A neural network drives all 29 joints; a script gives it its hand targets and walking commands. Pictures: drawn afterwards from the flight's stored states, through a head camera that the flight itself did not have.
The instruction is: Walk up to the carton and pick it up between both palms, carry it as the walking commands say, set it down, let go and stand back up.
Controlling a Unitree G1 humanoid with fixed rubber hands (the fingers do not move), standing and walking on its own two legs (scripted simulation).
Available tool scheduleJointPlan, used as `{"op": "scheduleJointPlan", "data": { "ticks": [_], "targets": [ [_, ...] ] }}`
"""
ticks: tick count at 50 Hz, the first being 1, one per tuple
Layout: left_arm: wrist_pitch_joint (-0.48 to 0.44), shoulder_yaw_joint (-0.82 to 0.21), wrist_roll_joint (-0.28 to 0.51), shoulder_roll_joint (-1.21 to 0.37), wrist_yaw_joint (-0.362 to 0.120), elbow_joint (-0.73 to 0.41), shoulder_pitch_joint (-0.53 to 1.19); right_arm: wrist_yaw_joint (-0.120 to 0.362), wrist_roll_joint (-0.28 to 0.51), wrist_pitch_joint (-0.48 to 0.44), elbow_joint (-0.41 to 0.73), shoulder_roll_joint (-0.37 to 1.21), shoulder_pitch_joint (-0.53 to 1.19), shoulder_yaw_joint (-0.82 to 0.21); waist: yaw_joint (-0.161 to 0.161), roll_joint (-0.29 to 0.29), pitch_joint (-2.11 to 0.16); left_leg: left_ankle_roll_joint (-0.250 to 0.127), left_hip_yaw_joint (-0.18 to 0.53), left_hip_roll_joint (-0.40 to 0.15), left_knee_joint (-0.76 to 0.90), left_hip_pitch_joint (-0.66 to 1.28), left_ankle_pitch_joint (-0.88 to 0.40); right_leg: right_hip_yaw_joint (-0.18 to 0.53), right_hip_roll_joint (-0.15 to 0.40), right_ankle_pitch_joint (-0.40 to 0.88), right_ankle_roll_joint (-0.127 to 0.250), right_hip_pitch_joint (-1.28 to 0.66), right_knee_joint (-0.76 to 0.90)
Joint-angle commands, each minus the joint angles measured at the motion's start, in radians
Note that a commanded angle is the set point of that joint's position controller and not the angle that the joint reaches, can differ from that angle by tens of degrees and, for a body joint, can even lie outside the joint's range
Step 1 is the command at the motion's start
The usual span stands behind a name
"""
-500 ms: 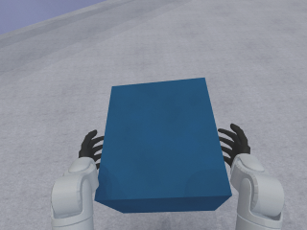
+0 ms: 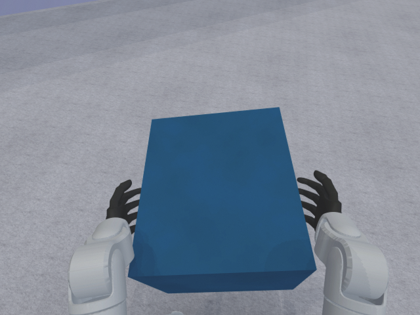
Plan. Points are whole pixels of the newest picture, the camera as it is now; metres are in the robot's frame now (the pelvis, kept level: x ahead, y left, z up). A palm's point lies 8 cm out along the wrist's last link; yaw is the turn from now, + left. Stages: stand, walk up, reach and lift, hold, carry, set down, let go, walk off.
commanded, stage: carry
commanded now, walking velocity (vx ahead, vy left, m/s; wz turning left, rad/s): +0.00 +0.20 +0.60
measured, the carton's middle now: (221, 203) +0.34 +0.01 +0.01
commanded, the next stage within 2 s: none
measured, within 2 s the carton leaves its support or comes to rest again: neither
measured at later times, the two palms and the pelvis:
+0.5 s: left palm out of the picture +0.18 +0.39 +0.08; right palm (183, 200) +0.29 +0.07 +0.10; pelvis -0.01 +0.15 -0.01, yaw +17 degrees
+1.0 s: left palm out of the picture +0.07 +0.51 +0.11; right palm (72, 207) +0.25 +0.23 +0.13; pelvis -0.06 +0.24 +0.02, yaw +31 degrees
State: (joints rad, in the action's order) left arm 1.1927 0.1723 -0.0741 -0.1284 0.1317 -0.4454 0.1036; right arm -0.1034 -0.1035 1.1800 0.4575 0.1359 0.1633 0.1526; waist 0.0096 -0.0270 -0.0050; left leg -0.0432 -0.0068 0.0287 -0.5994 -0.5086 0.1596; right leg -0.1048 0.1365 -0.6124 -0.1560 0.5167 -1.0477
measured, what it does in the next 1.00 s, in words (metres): steps to the left, turning left: right foot, then left foot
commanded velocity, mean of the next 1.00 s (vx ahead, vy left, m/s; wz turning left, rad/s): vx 0.00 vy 0.14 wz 0.43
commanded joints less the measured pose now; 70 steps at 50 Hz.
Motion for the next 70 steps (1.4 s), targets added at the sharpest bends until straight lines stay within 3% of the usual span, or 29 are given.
{"op": "scheduleJointPlan", "data": {
  "ticks": [1,5,7,8,9,10,11,14,17,21,23,24,25,26,28,32,38,40,41,42,43,44,48,51,52,54,56,62,70],
  "targets": [
    [-0.025,-0.817,0.378,-0.872,-0.198,-0.172,0.403,0.199,0.329,0.000,0.071,0.835,0.203,-0.702,-0.027,0.197,-0.377,-0.112,0.324,-0.185,0.292,0.271,-0.123,0.033,-0.068,0.055,0.108,-0.087,0.114],
    [-0.013,-0.789,0.376,-0.825,-0.198,-0.138,0.373,0.192,0.311,0.011,0.046,0.808,0.196,-0.705,-0.018,0.216,-0.350,0.014,0.273,-0.113,0.401,0.180,-0.059,-0.041,-0.137,0.122,0.137,-0.358,0.485],
    [-0.007,-0.754,0.371,-0.796,-0.199,-0.114,0.348,0.184,0.302,0.019,0.045,0.794,0.215,-0.707,0.005,0.151,-0.353,0.117,0.175,-0.041,0.390,0.003,0.051,-0.078,-0.074,0.264,0.153,-0.685,0.729],
    [-0.006,-0.724,0.346,-0.769,-0.200,-0.075,0.325,0.182,0.293,0.026,0.050,0.774,0.232,-0.716,0.025,-0.076,-0.303,0.218,0.026,0.075,0.177,-0.164,0.079,0.100,0.127,0.170,0.221,-0.764,0.819],
    [-0.005,-0.710,0.339,-0.775,-0.200,-0.044,0.323,0.179,0.289,0.034,0.056,0.751,0.243,-0.724,0.006,-0.377,-0.239,0.152,-0.025,0.052,-0.334,-0.164,0.285,0.396,0.488,0.257,0.344,-0.508,0.869],
    [0.000,-0.724,0.354,-0.771,-0.208,-0.072,0.328,0.172,0.278,0.030,0.051,0.764,0.247,-0.725,-0.015,-0.169,-0.121,0.115,0.027,-0.035,-0.560,-0.198,0.269,0.300,0.479,0.313,0.309,-0.339,0.866],
    [0.003,-0.727,0.360,-0.758,-0.213,-0.090,0.355,0.174,0.288,0.029,0.045,0.766,0.247,-0.725,-0.021,-0.091,-0.143,0.101,0.041,-0.052,-0.645,-0.170,0.230,0.205,0.421,0.365,0.273,-0.308,0.810],
    [0.012,-0.682,0.343,-0.717,-0.222,-0.079,0.364,0.166,0.303,0.046,0.035,0.763,0.277,-0.737,-0.026,-0.172,-0.134,0.105,-0.037,-0.047,-0.575,-0.185,0.174,-0.027,0.269,0.621,0.178,-0.392,0.670],
    [0.012,-0.670,0.339,-0.720,-0.208,-0.072,0.369,0.155,0.323,0.053,0.039,0.781,0.317,-0.742,-0.014,-0.241,-0.175,0.092,-0.115,-0.034,-0.316,-0.117,0.232,-0.097,0.272,0.935,0.146,-0.466,0.573],
    [0.006,-0.710,0.357,-0.757,-0.199,-0.113,0.356,0.156,0.326,0.050,0.067,0.791,0.287,-0.728,-0.008,-0.305,-0.248,0.069,-0.156,-0.027,0.026,0.008,0.141,-0.106,0.317,0.883,0.121,-0.509,0.484],
    [0.007,-0.726,0.354,-0.767,-0.196,-0.116,0.359,0.162,0.323,0.047,0.055,0.802,0.246,-0.716,-0.048,-0.066,-0.319,0.052,-0.079,-0.005,0.187,0.251,-0.006,-0.128,0.238,0.528,0.080,-0.336,0.219],
    [0.010,-0.733,0.348,-0.770,-0.193,-0.113,0.351,0.167,0.327,0.046,0.058,0.790,0.245,-0.707,-0.043,0.169,-0.282,-0.005,0.180,-0.167,0.217,0.372,-0.296,-0.107,0.138,-0.037,0.065,-0.048,0.050],
    [0.004,-0.753,0.362,-0.769,-0.196,-0.139,0.367,0.170,0.330,0.040,0.050,0.779,0.203,-0.690,-0.047,0.403,-0.318,-0.112,0.487,-0.325,0.199,0.430,-0.613,-0.028,0.000,-0.248,0.062,0.157,-0.098],
    [0.000,-0.765,0.364,-0.807,-0.197,-0.133,0.368,0.174,0.341,0.033,0.055,0.809,0.212,-0.698,-0.037,0.351,-0.392,-0.139,0.429,-0.288,0.136,0.484,-0.698,0.085,0.012,-0.200,0.078,0.133,-0.168],
    [-0.016,-0.823,0.392,-0.873,-0.204,-0.186,0.392,0.185,0.340,0.011,0.075,0.846,0.207,-0.714,-0.028,0.225,-0.419,-0.129,0.319,-0.213,0.125,0.447,-0.508,0.085,0.021,-0.044,0.076,0.080,-0.130],
    [-0.031,-0.825,0.385,-0.882,-0.201,-0.178,0.384,0.198,0.332,-0.007,0.078,0.837,0.197,-0.710,-0.030,0.186,-0.391,-0.134,0.349,-0.184,0.240,0.322,-0.241,0.055,-0.041,0.056,0.099,-0.018,0.031],
    [-0.017,-0.786,0.383,-0.819,-0.199,-0.148,0.349,0.190,0.309,0.007,0.058,0.799,0.189,-0.714,-0.012,0.189,-0.347,0.049,0.266,-0.086,0.402,0.172,-0.059,-0.061,-0.135,0.165,0.138,-0.422,0.559],
    [-0.012,-0.759,0.373,-0.795,-0.201,-0.122,0.348,0.180,0.293,0.015,0.067,0.777,0.224,-0.718,0.013,0.073,-0.330,0.194,0.121,0.009,0.369,-0.047,0.053,-0.041,-0.023,0.220,0.173,-0.727,0.737],
    [-0.013,-0.738,0.360,-0.786,-0.202,-0.106,0.334,0.180,0.298,0.020,0.083,0.769,0.236,-0.735,0.027,-0.221,-0.292,0.205,0.020,0.088,-0.009,-0.094,0.126,0.236,0.222,0.189,0.270,-0.650,0.834],
    [-0.008,-0.739,0.359,-0.788,-0.206,-0.089,0.319,0.175,0.285,0.024,0.078,0.743,0.225,-0.734,0.008,-0.329,-0.207,0.129,0.003,0.040,-0.378,-0.096,0.292,0.351,0.426,0.314,0.342,-0.415,0.848],
    [0.002,-0.745,0.358,-0.765,-0.211,-0.105,0.328,0.172,0.285,0.025,0.062,0.748,0.232,-0.730,-0.009,-0.154,-0.128,0.090,0.042,-0.013,-0.523,-0.101,0.264,0.275,0.398,0.362,0.309,-0.278,0.831],
    [0.009,-0.741,0.360,-0.735,-0.217,-0.117,0.349,0.174,0.285,0.031,0.024,0.742,0.210,-0.719,-0.015,-0.111,-0.137,0.077,0.043,-0.018,-0.542,-0.081,0.234,0.190,0.333,0.369,0.266,-0.251,0.786],
    [0.022,-0.714,0.347,-0.726,-0.210,-0.109,0.355,0.164,0.318,0.048,0.037,0.750,0.250,-0.726,-0.005,-0.208,-0.202,0.067,-0.102,-0.012,-0.141,-0.024,0.256,0.004,0.196,0.809,0.191,-0.433,0.584],
    [0.019,-0.738,0.351,-0.752,-0.201,-0.128,0.350,0.164,0.332,0.049,0.051,0.780,0.242,-0.729,-0.009,-0.153,-0.276,0.068,-0.135,0.001,0.225,0.142,-0.018,-0.034,0.157,0.772,0.136,-0.464,0.476],
    [0.018,-0.746,0.351,-0.761,-0.199,-0.128,0.358,0.165,0.335,0.048,0.055,0.789,0.241,-0.725,-0.013,-0.093,-0.310,0.067,-0.056,-0.059,0.238,0.274,-0.102,-0.048,0.147,0.640,0.106,-0.367,0.417],
    [0.025,-0.763,0.354,-0.768,-0.194,-0.128,0.358,0.168,0.329,0.045,0.038,0.766,0.216,-0.696,-0.020,0.276,-0.337,-0.035,0.349,-0.362,0.208,0.412,-0.685,-0.037,-0.002,0.015,0.049,-0.089,0.234],
    [0.018,-0.800,0.364,-0.814,-0.197,-0.157,0.391,0.182,0.338,0.034,0.038,0.795,0.209,-0.699,-0.033,0.227,-0.364,-0.079,0.310,-0.314,0.194,0.453,-0.574,0.054,-0.023,-0.009,0.079,-0.078,0.248],
    [0.009,-0.823,0.367,-0.819,-0.194,-0.164,0.412,0.201,0.322,0.019,0.011,0.792,0.166,-0.683,-0.023,0.195,-0.329,-0.061,0.228,-0.227,0.273,0.326,-0.204,0.029,-0.080,0.181,0.120,-0.207,0.469],
    [0.013,-0.779,0.342,-0.771,-0.198,-0.103,0.405,0.196,0.303,0.028,-0.020,0.757,0.195,-0.679,-0.013,0.065,-0.271,0.003,0.142,-0.142,0.259,0.169,-0.018,0.055,0.011,0.364,0.133,-0.363,0.598]
  ]
}}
